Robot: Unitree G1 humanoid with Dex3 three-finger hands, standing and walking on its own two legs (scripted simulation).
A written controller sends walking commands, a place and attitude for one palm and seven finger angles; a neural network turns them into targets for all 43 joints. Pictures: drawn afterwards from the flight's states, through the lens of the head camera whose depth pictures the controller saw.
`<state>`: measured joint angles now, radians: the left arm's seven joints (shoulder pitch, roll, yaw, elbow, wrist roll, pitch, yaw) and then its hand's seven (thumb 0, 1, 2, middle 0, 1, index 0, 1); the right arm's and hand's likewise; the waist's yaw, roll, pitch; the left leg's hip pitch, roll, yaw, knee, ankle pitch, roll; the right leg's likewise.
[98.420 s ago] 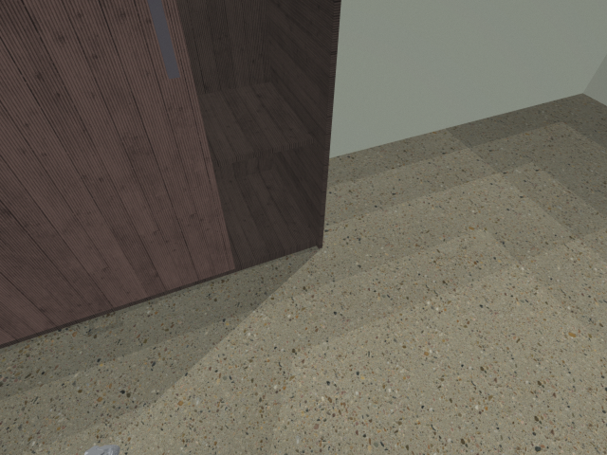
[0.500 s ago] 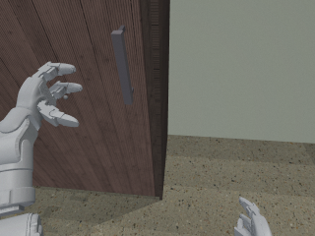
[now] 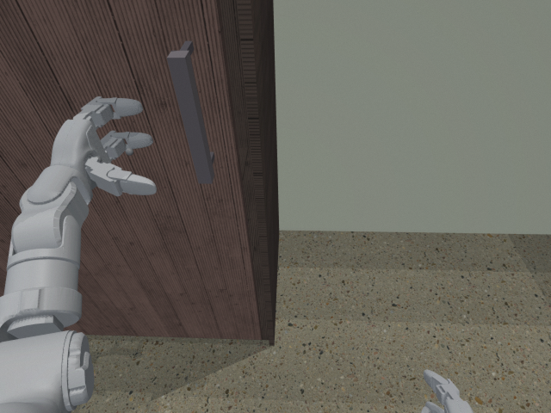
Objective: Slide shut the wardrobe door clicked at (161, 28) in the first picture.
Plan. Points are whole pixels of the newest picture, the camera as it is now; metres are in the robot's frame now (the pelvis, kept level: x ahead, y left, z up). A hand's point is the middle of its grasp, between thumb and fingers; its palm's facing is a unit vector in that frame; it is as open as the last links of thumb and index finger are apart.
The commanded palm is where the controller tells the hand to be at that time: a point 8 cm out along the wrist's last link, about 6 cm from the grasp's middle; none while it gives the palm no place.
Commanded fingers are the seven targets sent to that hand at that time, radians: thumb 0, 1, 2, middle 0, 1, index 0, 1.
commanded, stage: move the hooked fingers beside the handle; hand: left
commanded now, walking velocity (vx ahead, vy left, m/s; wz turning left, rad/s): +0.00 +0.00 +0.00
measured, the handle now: (197, 118) +0.50 +0.14 +0.21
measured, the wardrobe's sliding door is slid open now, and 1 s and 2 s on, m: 0.02 0.02 0.02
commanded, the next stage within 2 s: feel for the door with the fingertips in 1.14 s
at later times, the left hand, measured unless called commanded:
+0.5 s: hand (155, 128) +0.45 +0.19 +0.21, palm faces +0.01 -1.00 -0.01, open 14.0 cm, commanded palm +0.42 +0.25 +0.21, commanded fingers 0.00 -0.50 0.30 -0.30 -1.20 -0.30 -1.20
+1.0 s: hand (150, 135) +0.45 +0.20 +0.21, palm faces +0.02 -1.00 -0.01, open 14.0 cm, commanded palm +0.42 +0.25 +0.21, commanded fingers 0.00 -0.50 0.30 -0.30 -1.20 -0.30 -1.20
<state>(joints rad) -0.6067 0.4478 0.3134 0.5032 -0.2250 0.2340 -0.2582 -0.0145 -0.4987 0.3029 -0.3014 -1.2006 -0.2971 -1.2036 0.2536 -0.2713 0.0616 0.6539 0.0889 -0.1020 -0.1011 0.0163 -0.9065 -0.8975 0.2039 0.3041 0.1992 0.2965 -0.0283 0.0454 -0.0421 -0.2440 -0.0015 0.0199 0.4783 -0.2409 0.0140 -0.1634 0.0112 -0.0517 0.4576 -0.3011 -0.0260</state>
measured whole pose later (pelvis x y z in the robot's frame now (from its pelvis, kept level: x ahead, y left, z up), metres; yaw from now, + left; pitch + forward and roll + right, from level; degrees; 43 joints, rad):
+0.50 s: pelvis +0.01 +0.00 +0.00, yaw -1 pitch +3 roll +0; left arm -0.80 0.47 0.32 0.79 -0.18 0.09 -0.24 -0.01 -0.50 0.30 -0.30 -1.21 -0.30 -1.20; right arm 0.34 -0.28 0.03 0.68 0.08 -0.09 -0.09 0.01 -0.91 -0.90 0.20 0.30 0.20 0.30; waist -0.07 0.04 -0.05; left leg -0.29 0.01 0.04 0.48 -0.25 0.01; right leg -0.21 0.02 -0.03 0.45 -0.30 -0.03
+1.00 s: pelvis +0.01 +0.00 +0.00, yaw +0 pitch +3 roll +0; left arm -0.78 0.44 0.29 0.76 -0.19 0.12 -0.22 -0.01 -0.50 0.30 -0.30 -1.20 -0.30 -1.20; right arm 0.28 -0.28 0.04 0.67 0.08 -0.08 -0.09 0.01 -0.91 -0.90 0.20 0.30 0.20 0.30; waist -0.05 0.03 -0.05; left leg -0.29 0.00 0.03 0.49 -0.25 0.02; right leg -0.20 0.01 -0.04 0.45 -0.30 -0.02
